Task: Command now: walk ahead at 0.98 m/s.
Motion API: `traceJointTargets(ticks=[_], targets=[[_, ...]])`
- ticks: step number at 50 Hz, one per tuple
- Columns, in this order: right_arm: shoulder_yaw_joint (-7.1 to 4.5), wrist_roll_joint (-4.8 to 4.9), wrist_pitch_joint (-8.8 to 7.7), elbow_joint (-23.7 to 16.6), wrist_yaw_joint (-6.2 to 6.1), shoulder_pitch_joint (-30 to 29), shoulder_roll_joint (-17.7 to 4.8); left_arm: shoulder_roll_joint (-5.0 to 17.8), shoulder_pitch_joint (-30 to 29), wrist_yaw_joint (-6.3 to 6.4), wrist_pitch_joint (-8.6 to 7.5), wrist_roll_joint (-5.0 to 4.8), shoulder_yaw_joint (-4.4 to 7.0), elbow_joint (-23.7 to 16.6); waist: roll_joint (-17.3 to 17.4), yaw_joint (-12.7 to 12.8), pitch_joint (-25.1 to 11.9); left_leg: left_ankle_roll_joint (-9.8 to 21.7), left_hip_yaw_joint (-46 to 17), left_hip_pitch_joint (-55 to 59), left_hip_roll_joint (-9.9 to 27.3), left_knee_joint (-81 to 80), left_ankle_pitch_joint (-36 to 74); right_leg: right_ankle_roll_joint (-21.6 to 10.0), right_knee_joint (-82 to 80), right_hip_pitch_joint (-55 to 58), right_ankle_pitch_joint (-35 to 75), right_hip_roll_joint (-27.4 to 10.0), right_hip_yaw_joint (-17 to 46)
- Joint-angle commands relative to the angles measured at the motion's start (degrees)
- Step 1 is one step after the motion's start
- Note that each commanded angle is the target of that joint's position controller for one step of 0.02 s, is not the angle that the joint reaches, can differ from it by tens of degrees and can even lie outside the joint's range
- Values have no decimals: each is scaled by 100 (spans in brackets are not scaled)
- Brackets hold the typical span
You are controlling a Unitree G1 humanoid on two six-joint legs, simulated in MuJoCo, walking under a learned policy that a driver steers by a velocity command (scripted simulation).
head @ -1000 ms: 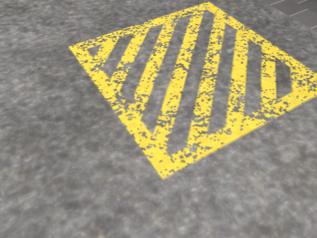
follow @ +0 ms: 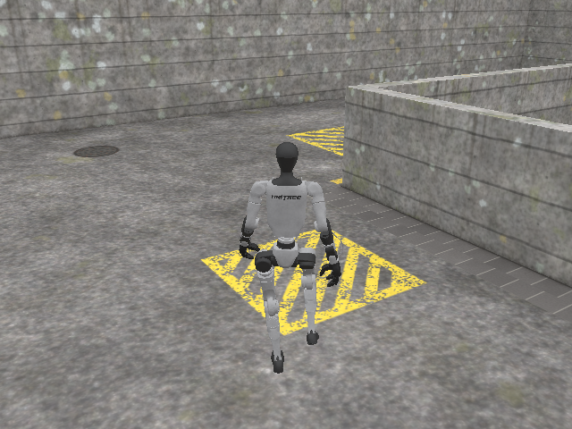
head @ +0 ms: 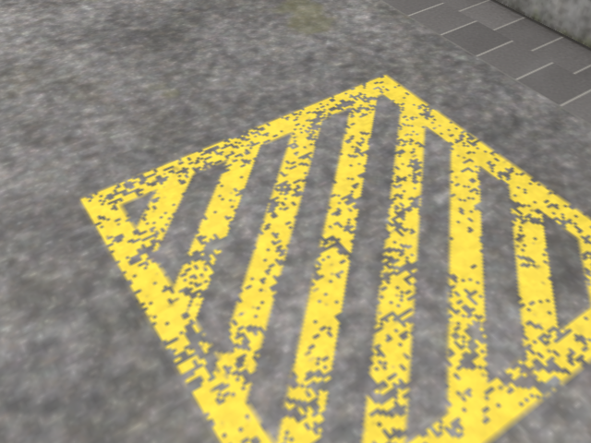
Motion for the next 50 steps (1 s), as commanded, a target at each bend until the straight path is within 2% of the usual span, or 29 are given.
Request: traceJointTargets(ticks=[1,4,8,10,11,12,13,14,15,16,17,20,24,26,28,31,33,34,35,36,37,38,39,40,42,44,45,47,50], targets=[[-31,104,-250,-413,46,-340,-449,386,-614,-42,-21,-11,10,-490,100,194,1119,565,-1268,-1253,1324,-2223,414,136,-1331,-144,1038,-235,-313],[-20,221,-334,-276,16,109,-560,156,-1218,-139,-90,-101,-102,-620,139,-40,988,262,-789,-846,1294,-2430,2428,-8,-2781,779,2265,66,-773],[-9,100,-270,-87,-90,397,-858,414,-1513,-59,-111,-83,-42,-633,455,-116,603,57,-478,1125,1522,-1782,5660,-231,-3739,1036,1910,652,-1127],[-51,-58,-134,-4,-216,361,-1130,694,-834,40,-104,-62,75,-475,859,333,-14,-20,-489,1791,1772,-436,7552,-361,-3783,1724,886,1048,-1094],[-87,-149,-40,6,-277,218,-1249,921,172,121,-99,-85,182,-170,980,808,-528,-13,-487,1742,1866,757,7768,-476,-3788,2649,418,1134,-948],[-114,-174,29,-53,-301,-106,-1304,1113,1397,215,-88,-69,297,232,900,1406,-998,8,-362,1164,1756,2316,7004,-612,-4059,3888,257,939,-777],[-37,-193,5,-216,-262,-210,-892,1552,2388,330,-56,38,454,436,362,1614,-1627,113,-347,-220,1324,4465,4470,-789,-3587,5323,-1294,-191,383],[171,241,-120,-458,-72,612,14,1807,2061,265,-78,148,542,426,-1743,651,-2424,-203,-872,-2925,207,6725,-950,-1783,-4548,7139,-2478,-1789,4103],[88,189,-170,-514,-144,-123,-630,1360,1670,166,-66,39,551,407,-482,897,-1876,33,-1213,-3737,580,6722,-491,-1595,-5223,6690,-2651,-1431,4189],[69,178,-200,-719,-139,-874,-699,1070,1330,146,-132,-5,479,484,-40,789,-905,70,-1163,-3836,869,6295,49,-1381,-5375,5684,-1921,-1232,3120],[107,125,-201,-776,-110,-1029,-577,741,1190,121,-177,30,415,601,462,528,-382,77,-1144,-3565,1048,5871,175,-1218,-5564,4725,-1269,-1047,2516],[211,-133,70,-875,89,-1024,-193,383,1235,185,-308,-59,265,902,175,-55,229,-115,-1153,-3060,1368,5157,133,-837,-6050,3199,-1056,-492,1462],[300,-178,124,-1449,195,-2341,-257,617,1490,105,-455,-179,282,1024,83,12,935,-337,-551,-3599,1609,3601,1148,-793,-6706,2640,288,-76,449],[379,-113,59,-1610,255,-2825,-194,663,1574,86,-516,-246,281,1036,134,90,982,-305,-246,-2830,1469,2235,2174,-631,-6838,2378,1302,161,-38],[410,-20,55,-1640,283,-3106,-172,875,1855,101,-567,-322,299,1116,118,238,898,-192,-3,-2276,1246,1595,2887,-543,-7162,2732,2234,-3,-150],[350,-72,17,-1701,190,-3304,-441,1084,2101,161,-501,-240,304,1278,-93,253,754,37,196,-2246,908,898,2624,-414,-6631,4244,4460,-238,-378],[216,-105,17,-1504,95,-2514,-747,1347,2121,272,-359,-84,347,1334,-458,-189,-2,175,217,-1360,453,916,1701,-295,-5185,4883,6293,-410,-442],[98,-87,29,-1153,7,-1394,-958,1480,1974,341,-259,-12,385,1330,-579,-712,-597,262,115,-252,318,979,1222,-254,-3859,4730,6516,-454,-477],[-36,-129,54,-807,-106,-264,-1201,1424,1788,370,-208,12,374,1281,-487,-1240,-1041,369,-272,1075,679,951,830,-223,-2201,3880,5501,-285,-455],[-193,-217,67,-667,-216,587,-1723,754,1878,332,-233,63,248,1097,532,-1217,-1760,363,-1877,2333,2169,1218,-415,-318,110,2594,1723,269,-403],[-243,-316,64,-729,-121,157,-1814,170,2827,229,-297,-452,112,946,2146,-352,-2688,1068,-5311,3599,3464,-238,-1735,-163,2034,556,-1776,1096,242],[-236,-202,60,-809,-54,-470,-1295,768,1944,317,-288,-352,209,883,795,-420,-1765,760,-4739,2798,2999,-699,-2148,-338,1875,-9,-1006,556,351],[-145,-178,-24,-760,-40,-832,-888,838,1299,290,-283,-337,242,765,275,-367,-821,596,-3626,1711,2831,-789,-1417,-320,1437,-4,-439,355,273],[-114,-212,-75,-659,-17,-976,-686,688,1188,251,-248,-292,214,765,-85,-154,-351,459,-2929,891,2646,-971,-600,-314,1117,247,-291,151,272],[-10,-142,-162,-425,-39,-886,-356,402,1277,106,-28,-117,182,747,224,191,12,160,-1859,-102,2329,-1243,-21,-237,807,707,-247,-93,287],[-10,15,-261,-277,-21,-831,-343,264,945,19,147,-96,175,547,408,336,317,-48,-1125,-295,2204,-1479,440,-160,619,371,-143,-246,196],[39,30,-297,-195,-13,-726,-234,220,642,-1,159,-59,153,435,354,310,564,-55,-776,-519,2042,-1520,1521,-94,338,287,-15,-199,146],[95,-13,-351,-67,-2,-607,-241,110,122,-6,78,-33,78,194,397,375,870,59,-52,-816,1638,-1449,4008,22,-783,409,351,139,-206],[117,180,-362,109,-47,-383,-458,-34,-338,-72,-148,-67,-82,172,305,251,825,163,114,-1074,1255,-1294,4751,156,-3198,1813,1779,643,-1097]])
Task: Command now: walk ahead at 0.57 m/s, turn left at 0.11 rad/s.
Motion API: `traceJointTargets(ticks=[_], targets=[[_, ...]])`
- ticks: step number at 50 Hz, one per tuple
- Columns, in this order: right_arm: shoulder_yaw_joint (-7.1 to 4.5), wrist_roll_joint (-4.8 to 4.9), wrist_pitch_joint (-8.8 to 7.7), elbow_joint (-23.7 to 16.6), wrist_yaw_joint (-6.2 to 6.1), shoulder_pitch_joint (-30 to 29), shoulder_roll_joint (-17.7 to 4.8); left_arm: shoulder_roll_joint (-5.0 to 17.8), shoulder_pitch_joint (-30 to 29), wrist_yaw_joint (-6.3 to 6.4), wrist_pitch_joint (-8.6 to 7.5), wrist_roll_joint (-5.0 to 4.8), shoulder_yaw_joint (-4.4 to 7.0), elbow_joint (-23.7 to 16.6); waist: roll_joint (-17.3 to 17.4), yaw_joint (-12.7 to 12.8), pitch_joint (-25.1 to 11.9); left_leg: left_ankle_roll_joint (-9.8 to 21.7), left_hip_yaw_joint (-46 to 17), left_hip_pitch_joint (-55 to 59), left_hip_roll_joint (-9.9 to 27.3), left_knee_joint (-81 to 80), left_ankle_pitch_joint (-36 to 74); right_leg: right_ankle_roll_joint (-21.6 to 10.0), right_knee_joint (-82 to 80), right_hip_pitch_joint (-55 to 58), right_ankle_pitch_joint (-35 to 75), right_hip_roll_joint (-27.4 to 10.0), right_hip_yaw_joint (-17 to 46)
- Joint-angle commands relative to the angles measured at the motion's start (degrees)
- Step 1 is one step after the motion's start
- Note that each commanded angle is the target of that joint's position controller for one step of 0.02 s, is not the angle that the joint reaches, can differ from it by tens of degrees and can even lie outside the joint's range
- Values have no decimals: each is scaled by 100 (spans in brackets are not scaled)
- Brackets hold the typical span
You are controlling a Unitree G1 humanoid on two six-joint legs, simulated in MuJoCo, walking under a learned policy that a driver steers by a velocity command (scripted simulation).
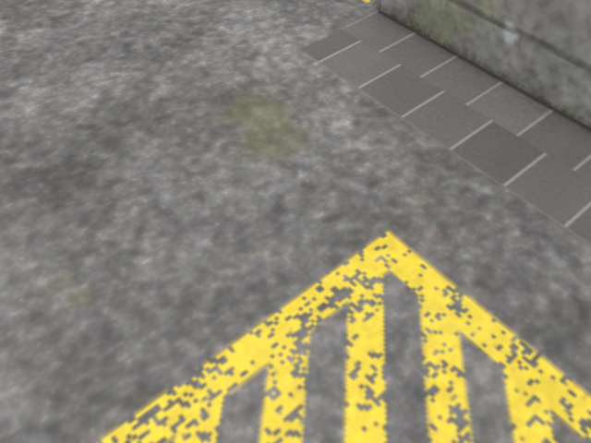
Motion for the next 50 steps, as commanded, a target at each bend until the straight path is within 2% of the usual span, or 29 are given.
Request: traceJointTargets(ticks=[1,3,4,5,6,7,8,9,10,11,12,15,19,22,26,27,28,29,30,31,32,33,34,35,37,42,46,49,50], targets=[[-35,153,-146,-246,-41,-254,-718,-211,51,-53,-162,-11,-182,-158,427,362,425,512,-541,-1675,977,-477,5065,101,-1615,2101,1262,638,-774],[-118,146,-82,-222,-82,-335,-1034,191,440,71,-174,87,-87,-32,676,541,52,380,-801,-954,1084,233,5777,-27,-1900,2526,1105,859,-593],[-137,135,-17,-256,-118,-465,-1077,438,1063,148,-211,142,-3,174,772,814,-274,255,-921,-738,1032,1008,5786,-113,-2063,3042,1059,883,-398],[-147,197,66,-339,-162,-685,-1075,656,1792,215,-265,218,83,405,781,1208,-591,97,-927,-841,851,2193,5178,-181,-2494,3746,1627,613,-165],[-133,244,124,-503,-207,-580,-882,1106,2250,282,-308,300,204,509,416,1233,-1098,-30,-832,-1407,452,3718,3130,-234,-2194,4657,4101,-302,379],[36,459,259,-560,-261,682,129,1435,2142,254,-301,382,259,271,-1058,588,-2509,-150,-798,-2857,-297,6502,-2203,-1142,-1276,6517,7836,-2571,2046],[-110,395,380,-536,-369,627,-475,1188,2030,207,-193,28,269,27,-456,746,-3437,-90,-1491,-3074,-132,7080,-1963,-1352,-1422,6529,7545,-2574,2227],[-208,279,431,-662,-355,131,-664,874,1451,255,-136,-56,210,-123,-300,604,-2721,-125,-1459,-3326,157,6764,-1388,-1185,-1942,5680,5875,-2232,1700],[-245,124,485,-727,-302,-213,-651,519,1112,309,-106,-59,123,-131,-133,479,-1805,-186,-1307,-3594,385,6331,-1091,-946,-2326,4881,4529,-1856,1251],[-267,12,564,-761,-235,-443,-560,359,979,394,-91,-48,87,-113,-241,409,-1204,-285,-1263,-3725,525,6116,-925,-831,-2613,4293,3893,-1622,906],[-285,-85,690,-778,-166,-380,-447,314,977,473,-67,-85,78,-82,-353,271,-917,-379,-1205,-3393,577,5987,-814,-759,-2879,3578,3613,-1520,562],[-294,-92,969,-985,-115,-418,-151,413,815,488,-94,-69,136,-122,-355,-22,-842,-458,-1049,-3091,628,5733,-611,-903,-3216,2761,2912,-1562,9],[-251,-84,1119,-1432,28,-1017,-135,404,277,425,-53,-23,162,-273,-673,-168,-655,-301,-805,-2762,836,4132,679,-614,-3295,2207,1451,-1319,-939],[-278,-73,1190,-1694,138,-1495,-339,615,307,355,15,-56,262,-330,-638,0,-639,-197,-491,-2358,717,3320,866,-425,-3108,2216,339,-1476,-1198],[-366,-72,1202,-2039,144,-1843,-546,871,519,277,230,-74,408,-360,-589,188,-467,-34,-304,-2167,627,2524,14,-107,-2492,2556,-753,-1880,-1208],[-395,-96,1155,-2009,122,-1679,-581,885,655,267,311,-85,437,-325,-318,144,-492,46,-374,-1883,577,2100,69,89,-1983,2541,-1235,-1761,-1330],[-483,-156,1049,-1853,61,-1193,-850,807,930,231,413,-43,457,-261,602,12,-499,228,-1131,-1411,763,1312,555,404,-743,2212,-2073,-1365,-1533],[-695,-129,979,-1986,-43,-1242,-1820,430,1012,206,504,-55,350,-621,2397,220,-152,888,-3678,-1179,2137,511,2433,951,942,579,-4029,-276,-1704],[-805,-62,945,-2008,-59,-793,-1978,503,496,268,595,78,300,-867,1712,-185,-590,1575,-4536,-1027,2381,221,2565,1018,1792,95,-4137,169,-341],[-760,-59,952,-1973,-103,-879,-1788,532,394,306,601,13,301,-876,1260,-82,-587,1576,-4030,-990,2227,248,1893,982,1910,-73,-3602,58,9],[-690,-65,994,-2029,-142,-1230,-1514,534,386,339,545,-60,306,-828,1061,86,-368,1376,-3524,-1244,1872,268,1466,915,1697,20,-2958,-16,133],[-633,-39,1030,-2139,-159,-1608,-1307,536,319,368,479,-48,310,-819,1017,215,-364,1151,-3192,-1372,1526,294,1342,841,1435,179,-2468,-40,205],[-577,-10,1048,-2263,-161,-1858,-1095,588,398,373,462,35,329,-773,978,292,-490,1078,-2981,-1450,1315,383,1678,798,1405,392,-2205,33,184],[-550,-4,1040,-2317,-132,-1844,-1009,570,447,364,482,60,331,-754,830,293,-680,1066,-2925,-1430,1255,468,2094,766,1425,542,-2123,128,193],[-597,-3,998,-2320,-67,-1623,-1117,437,425,347,526,2,291,-818,472,250,-870,1070,-3040,-1275,1204,559,2383,754,1096,634,-2164,247,270],[-681,-62,1035,-2381,-10,-1357,-1303,428,170,382,556,-47,235,-1037,685,28,-796,1063,-3762,-1200,1116,450,1197,701,67,759,-2129,534,478],[-717,-91,1061,-2439,67,-1466,-1372,508,178,397,495,-105,229,-1114,819,28,-748,904,-4233,-1441,930,447,956,561,-675,1369,-2134,833,557],[-719,-61,1064,-2498,117,-1744,-1345,572,547,451,450,-160,243,-1059,969,223,-705,594,-4487,-1898,708,449,836,406,-1686,2330,-2063,1026,535],[-682,-19,1052,-2504,97,-1901,-1259,581,943,493,426,-150,258,-937,983,442,-760,372,-4282,-2076,583,561,611,337,-2404,2866,-1641,944,441]])
Over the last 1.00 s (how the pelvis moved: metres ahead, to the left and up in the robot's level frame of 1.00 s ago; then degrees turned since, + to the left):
0.96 0.01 0.00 -5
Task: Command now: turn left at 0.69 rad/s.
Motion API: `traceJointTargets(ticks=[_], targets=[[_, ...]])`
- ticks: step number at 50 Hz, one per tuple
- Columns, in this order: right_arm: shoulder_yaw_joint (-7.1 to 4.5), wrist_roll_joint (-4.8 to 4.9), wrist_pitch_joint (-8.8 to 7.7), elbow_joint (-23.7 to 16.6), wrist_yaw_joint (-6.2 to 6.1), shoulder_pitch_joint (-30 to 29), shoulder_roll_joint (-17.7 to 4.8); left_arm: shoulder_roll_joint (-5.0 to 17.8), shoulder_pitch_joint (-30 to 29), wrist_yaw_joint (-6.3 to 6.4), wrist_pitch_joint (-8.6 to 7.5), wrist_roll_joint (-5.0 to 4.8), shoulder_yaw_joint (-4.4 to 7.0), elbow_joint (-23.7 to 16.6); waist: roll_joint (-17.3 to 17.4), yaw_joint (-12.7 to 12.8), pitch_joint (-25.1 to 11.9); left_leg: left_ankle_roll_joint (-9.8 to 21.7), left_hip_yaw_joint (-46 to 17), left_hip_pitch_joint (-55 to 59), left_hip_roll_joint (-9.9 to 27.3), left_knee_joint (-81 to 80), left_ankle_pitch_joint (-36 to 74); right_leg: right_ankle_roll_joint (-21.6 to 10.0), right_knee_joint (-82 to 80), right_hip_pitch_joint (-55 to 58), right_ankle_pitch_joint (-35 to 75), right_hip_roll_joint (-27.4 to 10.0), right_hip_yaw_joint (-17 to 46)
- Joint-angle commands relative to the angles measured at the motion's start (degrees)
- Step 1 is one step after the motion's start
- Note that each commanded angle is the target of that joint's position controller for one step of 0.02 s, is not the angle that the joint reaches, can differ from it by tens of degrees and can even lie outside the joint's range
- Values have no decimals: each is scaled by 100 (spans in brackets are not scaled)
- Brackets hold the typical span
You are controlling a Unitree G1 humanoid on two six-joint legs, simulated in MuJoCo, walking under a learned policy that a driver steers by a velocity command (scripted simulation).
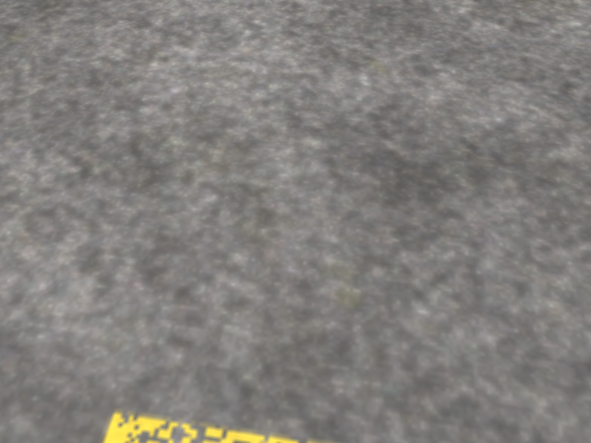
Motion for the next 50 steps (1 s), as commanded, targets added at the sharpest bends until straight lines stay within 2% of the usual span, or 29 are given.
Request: traceJointTargets(ticks=[1,2,3,4,5,7,9,11,15,17,18,19,20,21,22,23,25,30,35,37,38,39,40,41,42,43,44,47,50], targets=[[-124,94,-109,-424,-57,-272,-582,741,870,137,-127,32,215,-139,367,425,-793,146,-1402,-29,985,-408,-1065,-263,-1736,1380,449,-438,183],[-15,146,-129,-481,-109,-48,-222,1270,583,151,-124,143,305,-313,-909,235,-804,-182,-380,-717,213,801,-2177,-752,-2419,1617,-256,-1872,1869],[-87,-64,-160,-442,-157,-89,-570,1380,268,76,-107,239,341,-392,-1286,260,-450,-281,379,-983,-267,2084,-2468,-1325,-2588,865,218,-2449,2852],[-97,-135,-183,-328,-170,-9,-646,941,139,20,-121,190,235,-396,-796,86,-411,-317,113,-560,31,2739,-2238,-1456,-2387,448,895,-2331,2602],[-34,-77,-176,-166,-148,133,-509,532,-183,-43,-154,114,101,-394,-523,-107,-376,-330,21,-161,106,2793,-1861,-1281,-2238,196,1266,-1884,1943],[139,-56,-118,2,-96,324,-174,290,-465,-113,-204,114,-9,-335,-971,-216,-438,-435,417,307,318,2226,-1568,-910,-2084,304,1826,-1174,1155],[192,-43,-117,-106,-147,-68,-270,810,53,-188,-125,67,201,-183,-1276,121,-304,-505,1193,122,427,1452,-1915,-886,-1746,869,2632,-922,1288],[218,38,-140,-238,-239,-382,-325,1199,704,-256,-38,14,400,-29,-1242,394,-356,-481,1210,-183,360,1044,-2135,-1011,-1477,1559,3259,-1085,1788],[270,144,-272,-229,-413,-214,-321,1180,655,-296,9,-17,522,-17,-1281,273,-683,-332,1060,283,337,70,-1758,-916,-1316,1835,3550,-1044,2333],[263,104,-349,-106,-501,186,-356,1056,327,-281,39,-85,535,-94,-1106,17,-818,-179,996,1551,546,-1006,-898,-531,-1121,930,2692,-709,2131],[189,38,-375,-89,-545,315,-680,825,387,-265,26,-113,486,-150,-613,40,-886,54,420,2369,1309,-1352,-908,-221,-696,26,1525,-349,1766],[105,-36,-331,-200,-566,-1,-1193,390,606,-266,7,-148,390,-300,902,237,-684,684,-981,2688,2820,-1537,89,57,442,-1219,-451,474,504],[135,-85,-303,-241,-514,-207,-965,900,573,-214,39,56,505,-236,905,193,-429,1266,-872,1947,3439,-1219,1735,95,1746,-1365,-1289,130,-87],[278,-61,-322,-331,-474,-384,-475,1055,635,-224,83,91,574,-113,413,349,-381,1271,-354,1713,3172,-1085,2484,74,2434,-1130,-1105,-69,-88],[357,-49,-329,-359,-455,-608,-238,984,756,-265,145,99,578,-8,262,487,-279,1062,262,1527,2765,-975,2702,94,2859,-1049,-778,-108,-144],[384,-67,-333,-387,-469,-714,-209,936,826,-329,210,92,565,13,413,549,-272,848,706,1588,2443,-913,2726,130,3062,-1119,-465,-144,-219],[350,-83,-344,-334,-497,-486,-332,803,688,-467,277,31,482,-60,722,374,-205,748,1137,1839,2224,-849,2879,269,2864,-1346,-214,-245,-468],[219,-90,-359,-177,-425,52,-622,599,24,-610,335,6,331,-478,761,14,-236,800,1392,2238,2585,-691,2629,265,1624,-1176,-208,-472,-748],[133,-3,-403,-93,-288,133,-819,577,-47,-568,315,-8,306,-683,927,32,-379,534,1795,1720,2650,-58,2754,-55,289,28,-317,-219,-1153],[149,108,-383,51,-258,169,-819,569,571,-437,187,133,301,-503,388,480,-619,214,2030,1145,2337,965,2262,-256,-1371,1237,925,-41,-898],[274,112,-364,-86,-244,312,-453,1115,1032,-337,72,243,393,-453,-803,597,-1132,-163,2291,-26,1967,2218,307,-522,-1826,2592,2183,-1394,719],[475,33,-263,-254,-249,361,152,1468,872,-277,6,69,383,-563,-1706,470,-1315,-388,2178,-730,1178,2750,-3056,-1453,-1832,2333,4540,-2972,2016],[409,-50,-142,95,-228,254,-68,570,1015,-234,-70,-18,90,-432,-412,509,-1216,-380,1362,-169,1548,2953,-2865,-1365,-1344,2192,5844,-2589,1012],[478,120,-116,119,-194,551,72,576,686,-134,-46,-10,61,-383,-1199,424,-1326,-389,1340,-58,1375,2882,-2817,-1598,-1548,1955,4683,-2598,629],[399,54,-133,132,-176,391,-346,904,627,-126,44,35,221,-306,-1332,527,-850,-371,1428,-417,1351,3008,-2519,-1409,-2253,1701,1357,-2251,724],[237,-82,-125,165,-102,175,-734,938,520,-105,71,75,208,-241,-1444,543,-391,-296,1427,-647,1324,3073,-2057,-1099,-2716,1454,-711,-1957,633],[160,-60,-116,301,-13,258,-882,909,458,-121,71,155,172,-234,-1435,517,-123,-266,1409,-842,1248,3189,-1670,-898,-2967,1392,-1445,-1823,547],[125,-7,-183,418,186,331,-567,884,559,-100,-180,124,179,-118,-891,347,170,-160,1313,-1690,1258,3439,-860,-556,-3230,1883,-1496,-1917,208],[111,-15,-225,413,224,274,-369,751,586,-93,-384,116,195,-38,-809,275,173,-225,1396,-2304,1402,3753,-511,-548,-3265,2083,-1342,-2056,-299]])
Over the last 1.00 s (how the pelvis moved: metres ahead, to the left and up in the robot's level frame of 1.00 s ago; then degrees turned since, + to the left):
0.26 0.03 -0.01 49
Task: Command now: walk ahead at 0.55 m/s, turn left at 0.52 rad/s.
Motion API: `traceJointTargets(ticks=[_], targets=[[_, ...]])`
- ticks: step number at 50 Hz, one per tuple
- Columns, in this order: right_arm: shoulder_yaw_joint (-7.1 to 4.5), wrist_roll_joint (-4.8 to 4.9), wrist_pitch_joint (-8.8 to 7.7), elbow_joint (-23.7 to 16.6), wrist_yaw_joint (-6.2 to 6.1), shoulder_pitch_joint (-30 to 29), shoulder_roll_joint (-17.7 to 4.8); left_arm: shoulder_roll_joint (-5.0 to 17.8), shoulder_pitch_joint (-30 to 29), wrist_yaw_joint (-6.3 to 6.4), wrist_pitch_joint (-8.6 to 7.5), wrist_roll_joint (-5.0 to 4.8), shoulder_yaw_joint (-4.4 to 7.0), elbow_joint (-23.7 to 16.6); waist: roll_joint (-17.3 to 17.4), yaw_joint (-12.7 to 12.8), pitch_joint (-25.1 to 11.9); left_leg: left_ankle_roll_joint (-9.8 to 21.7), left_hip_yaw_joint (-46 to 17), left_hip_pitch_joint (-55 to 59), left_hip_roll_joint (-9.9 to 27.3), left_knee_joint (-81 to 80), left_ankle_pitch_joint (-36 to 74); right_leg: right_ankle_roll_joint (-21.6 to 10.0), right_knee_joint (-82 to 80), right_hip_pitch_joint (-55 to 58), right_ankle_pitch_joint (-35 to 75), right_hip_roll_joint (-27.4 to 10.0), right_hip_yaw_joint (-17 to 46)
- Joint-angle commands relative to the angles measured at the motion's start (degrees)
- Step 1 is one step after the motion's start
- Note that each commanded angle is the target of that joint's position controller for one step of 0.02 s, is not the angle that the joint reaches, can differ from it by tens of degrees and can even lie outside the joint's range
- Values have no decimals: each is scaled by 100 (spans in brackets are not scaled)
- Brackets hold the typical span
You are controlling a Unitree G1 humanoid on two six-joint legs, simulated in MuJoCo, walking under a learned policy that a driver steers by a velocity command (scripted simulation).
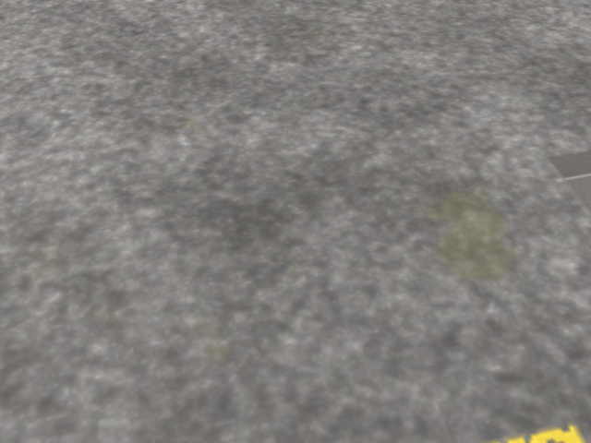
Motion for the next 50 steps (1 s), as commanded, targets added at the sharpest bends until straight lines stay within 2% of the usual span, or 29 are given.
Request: traceJointTargets(ticks=[1,7,11,15,17,19,20,21,22,23,24,25,26,27,28,29,30,33,36,39,40,42,44,45,46,47,48,49,50], targets=[[-182,-9,-128,-519,68,-666,-463,929,126,54,-242,0,333,-141,-680,293,489,-68,-55,-1786,237,355,447,-289,-1397,499,-2250,-1648,1057],[-170,-49,-87,-705,111,-954,-319,982,407,95,-410,43,394,145,-393,188,630,-98,-157,-2577,483,532,927,-498,-1371,602,-2015,-2012,532],[-132,-45,-87,-903,150,-1389,-306,1013,575,99,-496,85,429,371,-354,207,906,187,29,-2870,673,199,1092,-370,-1431,856,-1782,-1993,-49],[-38,-3,-144,-1109,224,-2009,-244,1062,861,87,-525,148,464,631,-280,398,1236,614,536,-2602,770,-707,922,-313,-1534,1236,-1021,-1876,-749],[22,34,-170,-1187,199,-2162,-171,1098,910,63,-484,154,467,743,-255,376,1277,879,885,-2205,640,-1197,613,-280,-1241,1473,642,-1787,-1178],[0,123,-177,-1089,79,-1695,-223,1331,767,53,-404,99,494,747,-403,23,725,1158,1414,-912,70,-1408,120,-224,-224,1541,4626,-1727,-1472],[-73,180,-196,-930,17,-1037,-365,1535,679,43,-316,90,538,716,-524,-358,280,1256,1495,-81,-261,-1374,-269,-249,764,1502,6108,-1806,-1470],[-206,216,-241,-715,-55,-157,-624,1725,564,-10,-226,23,592,640,-571,-790,-265,1350,1457,1108,-594,-1484,-644,-285,2114,1105,6552,-1875,-1330],[-404,157,-308,-268,-160,1087,-938,1694,421,-87,-187,-47,564,541,-266,-1323,-876,1468,1036,3023,-907,-2097,-640,-167,4071,-19,5613,-1700,-1187],[-579,119,-235,-176,-251,637,-1515,754,478,-157,-257,-91,355,369,1394,-730,-562,1701,-1450,4131,226,-3341,-1951,160,6340,-2471,-187,-503,-906],[-611,-29,-255,-465,-206,506,-1987,578,351,-161,-445,-52,227,-273,1384,-349,-1514,2302,-4590,4913,1415,-4694,-2640,381,7638,-3873,-1455,202,456],[-560,-90,-263,-403,-255,573,-1651,870,-423,-119,-531,-57,233,-297,157,-632,-1092,1892,-4141,4618,1544,-5038,-2105,280,7518,-4222,-743,-193,971],[-500,-134,-354,-231,-327,585,-1455,790,-120,-88,-565,-181,204,-151,9,-342,-453,1703,-3562,3755,1639,-4969,-1560,171,7294,-4109,-512,-421,899],[-383,-176,-492,-212,-344,282,-1085,721,-69,-82,-529,-115,167,-6,-421,-80,-211,1410,-2839,2992,1387,-4816,-1226,72,6806,-3755,-293,-738,1089],[-283,-178,-615,-249,-361,-39,-849,647,228,-120,-433,-44,150,170,-407,177,-94,1201,-2295,2348,1215,-4842,-1028,19,6539,-3305,-83,-803,1249],[-187,-133,-729,-238,-346,-192,-603,612,515,-182,-294,-34,146,372,-296,337,29,955,-1831,1820,1053,-5032,-901,6,6280,-2925,107,-883,1423],[-148,-92,-829,-200,-335,-192,-530,597,604,-246,-187,-77,163,457,-191,403,158,815,-1528,1615,997,-5242,-819,24,6061,-2862,177,-847,1545],[-116,-31,-998,-14,-262,87,-502,539,79,-327,-59,-170,194,471,-16,244,737,233,-299,1709,672,-5624,713,27,5199,-3483,782,-637,1477],[-25,-3,-1079,57,-246,228,-317,463,-528,-364,-137,-206,156,370,270,53,830,-27,790,2165,304,-5766,2576,-95,4183,-3696,1594,-332,845],[94,23,-1105,148,-345,286,-221,364,-936,-424,-235,-164,66,233,245,57,797,-143,1343,2672,310,-5817,4390,-269,3114,-3517,2005,-114,144],[112,27,-1116,152,-389,199,-293,356,-907,-438,-249,-153,37,230,268,147,716,-191,1473,2807,350,-5733,5337,-350,2696,-3185,2091,42,-83],[74,24,-1100,151,-554,63,-580,543,-491,-428,-212,-138,63,327,536,488,280,-260,1559,3373,602,-5152,7466,-498,2306,-2458,2119,372,-350],[-44,-51,-933,36,-724,-330,-954,970,873,-364,-114,-141,218,687,798,1276,-408,-296,1517,3659,843,-3571,8971,-648,2322,-1211,1535,747,-383],[-101,-111,-822,-104,-754,-756,-1082,1246,2096,-317,-72,-137,361,1037,803,1886,-817,-237,1413,3312,918,-2116,9019,-845,2320,-142,1158,787,-167],[-162,-97,-728,-225,-733,-1400,-1184,1460,3371,-244,-50,-176,526,1352,538,2668,-950,-124,1348,2413,671,461,7660,-1340,1836,901,924,401,528],[11,-110,-795,-392,-537,-2233,-481,1164,3227,-198,35,-351,527,1577,-1014,2590,-220,45,1179,511,-669,3055,1093,-1460,1386,1341,977,214,1054],[274,-126,-954,-928,-433,-1535,401,1401,2213,-211,-15,-134,500,1362,-1676,1000,-75,-171,137,-1664,-941,4361,-1149,-2071,2046,1760,2440,-106,2977],[410,-17,-1086,-1253,-346,-790,326,1581,1626,-125,-29,-44,564,1032,-1653,627,-1231,-175,-877,-2429,-751,4303,-1239,-2906,338,2482,-617,-1230,5549],[387,-148,-1203,-1100,-304,-957,-198,1074,1404,-54,-53,32,505,882,-86,532,-506,21,-920,-2373,-343,3414,-665,-2515,-702,1490,-2149,-1299,5942]])
Over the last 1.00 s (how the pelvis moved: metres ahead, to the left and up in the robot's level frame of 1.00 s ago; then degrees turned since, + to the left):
-0.01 -0.06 0.02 -20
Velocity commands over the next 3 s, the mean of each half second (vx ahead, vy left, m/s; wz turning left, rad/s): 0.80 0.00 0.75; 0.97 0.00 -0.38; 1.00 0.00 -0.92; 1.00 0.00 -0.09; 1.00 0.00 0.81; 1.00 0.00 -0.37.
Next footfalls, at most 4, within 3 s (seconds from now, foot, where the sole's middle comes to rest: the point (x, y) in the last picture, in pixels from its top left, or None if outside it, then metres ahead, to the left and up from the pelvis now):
0.44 left None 0.34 0.23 -0.79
0.92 right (175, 358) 0.77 0.33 -0.79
1.34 left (111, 247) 1.16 0.56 -0.79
1.78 right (234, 175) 1.45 0.20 -0.79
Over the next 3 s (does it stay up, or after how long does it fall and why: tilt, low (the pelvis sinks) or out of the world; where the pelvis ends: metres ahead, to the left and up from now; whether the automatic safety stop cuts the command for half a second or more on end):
stays up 2.43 0.19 -0.01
